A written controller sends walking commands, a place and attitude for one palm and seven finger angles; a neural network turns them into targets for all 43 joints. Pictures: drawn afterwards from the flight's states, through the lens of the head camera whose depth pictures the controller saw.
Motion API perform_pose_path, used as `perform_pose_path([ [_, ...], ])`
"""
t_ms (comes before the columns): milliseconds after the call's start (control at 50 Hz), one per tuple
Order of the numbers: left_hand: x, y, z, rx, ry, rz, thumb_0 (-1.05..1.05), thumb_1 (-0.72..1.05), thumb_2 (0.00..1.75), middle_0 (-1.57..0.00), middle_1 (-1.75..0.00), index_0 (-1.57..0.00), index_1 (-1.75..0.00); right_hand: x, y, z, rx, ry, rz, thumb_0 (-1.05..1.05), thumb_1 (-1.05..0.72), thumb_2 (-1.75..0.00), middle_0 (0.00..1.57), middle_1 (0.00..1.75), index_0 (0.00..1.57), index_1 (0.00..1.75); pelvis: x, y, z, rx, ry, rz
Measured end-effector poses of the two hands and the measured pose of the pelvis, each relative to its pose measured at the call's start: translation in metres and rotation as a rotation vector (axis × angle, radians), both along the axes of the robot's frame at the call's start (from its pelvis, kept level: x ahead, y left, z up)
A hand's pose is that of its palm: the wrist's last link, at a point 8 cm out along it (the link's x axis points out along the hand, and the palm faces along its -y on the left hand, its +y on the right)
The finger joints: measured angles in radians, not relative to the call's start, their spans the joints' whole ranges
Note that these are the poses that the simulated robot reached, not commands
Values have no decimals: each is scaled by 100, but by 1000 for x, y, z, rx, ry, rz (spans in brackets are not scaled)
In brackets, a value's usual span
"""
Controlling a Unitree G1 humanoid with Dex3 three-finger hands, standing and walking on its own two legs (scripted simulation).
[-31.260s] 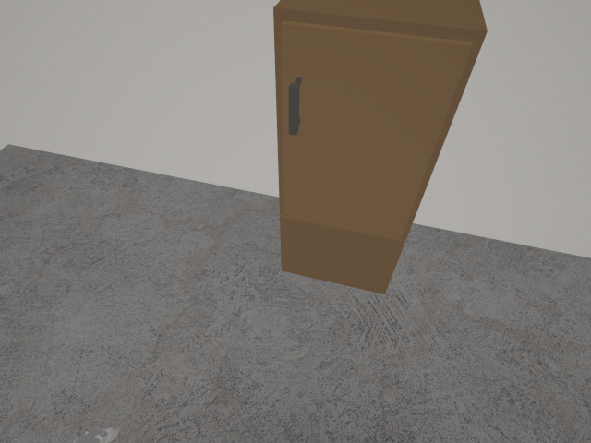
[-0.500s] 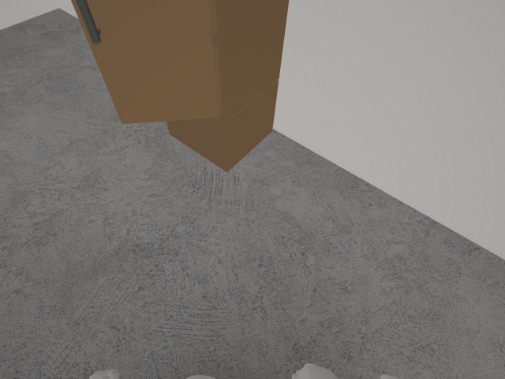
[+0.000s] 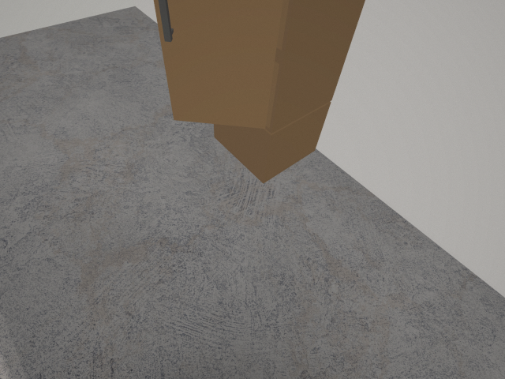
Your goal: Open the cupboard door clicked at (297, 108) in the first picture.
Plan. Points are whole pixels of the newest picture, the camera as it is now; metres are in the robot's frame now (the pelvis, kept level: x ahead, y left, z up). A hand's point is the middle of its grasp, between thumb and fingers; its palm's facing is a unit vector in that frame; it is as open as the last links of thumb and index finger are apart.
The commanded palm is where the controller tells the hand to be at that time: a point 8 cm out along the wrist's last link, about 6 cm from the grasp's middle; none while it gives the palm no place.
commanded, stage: take the last steps up to it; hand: left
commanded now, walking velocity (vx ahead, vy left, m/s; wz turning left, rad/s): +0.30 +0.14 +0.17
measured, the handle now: (167, 16) +1.03 +0.35 +0.04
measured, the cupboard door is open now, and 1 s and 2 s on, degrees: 46 46 46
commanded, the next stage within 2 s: come to a stop and stand still in 1.24 s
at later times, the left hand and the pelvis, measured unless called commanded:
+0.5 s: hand (169, 318) +0.23 +0.17 -0.15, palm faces +0.07 -0.98 -0.18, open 7.3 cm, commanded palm none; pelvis +0.12 -0.01 +0.00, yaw +5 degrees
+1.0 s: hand (125, 285) +0.29 +0.27 -0.16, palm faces +0.13 -0.98 -0.18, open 7.3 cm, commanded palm none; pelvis +0.29 +0.09 +0.01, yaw +4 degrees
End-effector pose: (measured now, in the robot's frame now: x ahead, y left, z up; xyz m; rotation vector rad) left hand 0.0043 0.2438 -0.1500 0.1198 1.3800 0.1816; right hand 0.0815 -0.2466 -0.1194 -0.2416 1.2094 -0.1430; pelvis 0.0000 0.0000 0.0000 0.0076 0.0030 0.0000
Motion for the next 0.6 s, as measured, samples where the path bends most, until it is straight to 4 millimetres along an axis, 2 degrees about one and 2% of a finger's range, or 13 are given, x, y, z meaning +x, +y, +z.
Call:
perform_pose_path([
  [60, 9, 11, 5, 1, 15, 0, 0, 92, 90, -20, -30, -20, -30, -5, 11, 5, -4, 5, -3, 0, -90, -90, 20, 29, 20, 30, 7, 6, 6, -10, 3, 9],
  [140, 42, 17, 18, 1, -49, -8, 1, 92, 90, -20, -30, -20, -30, -23, 23, 7, 16, 74, -17, 0, -90, -90, 20, 29, 20, 30, 21, 12, 15, -18, 4, 24],
  [220, 85, 15, 27, 3, -121, -31, 1, 91, 90, -20, -30, -20, -30, -43, 31, 4, 44, 159, -47, 0, -90, -90, 21, 29, 21, 30, 39, 13, 18, -17, 2, 34],
  [300, 136, 4, 32, 5, -183, -71, 0, 91, 90, -19, -30, -20, -30, -59, 34, -3, 75, 240, -87, 0, -90, -90, 21, 29, 21, 30, 60, 10, 16, -6, -2, 37],
  [400, 201, -16, 31, 13, -279, -114, 0, 91, 90, -20, -30, -20, -30, -64, 28, -19, 107, 332, -131, 0, -90, -90, 21, 29, 21, 30, 95, -4, 3, 16, -10, 45],
  [440, 215, -22, 30, 15, -317, -97, 0, 91, 90, -20, -30, -20, -30, -56, 23, -25, 111, 363, -125, 0, -90, -90, 21, 29, 21, 30, 106, -7, -2, 3, -23, 67],
  [480, 215, -25, 31, 12, -319, -62, 0, 91, 90, -20, -30, -20, -30, -38, 18, -24, 104, 369, -108, 0, -90, -90, 21, 29, 20, 30, 116, -8, 1, -5, -32, 88],
  [540, 202, -27, 31, 4, -263, -7, 0, 91, 90, -20, -30, -20, -30, 8, 11, -17, 86, 320, -80, 0, -91, -90, 20, 29, 20, 30, 133, -6, 9, -9, -24, 100],
  [600, 191, -8, 34, 41, -220, 61, -3, 96, 90, -20, -30, -21, -30, 64, 12, -8, 73, 234, -42, 0, -91, -90, 20, 29, 20, 30, 152, -1, 16, -8, -8, 110],
])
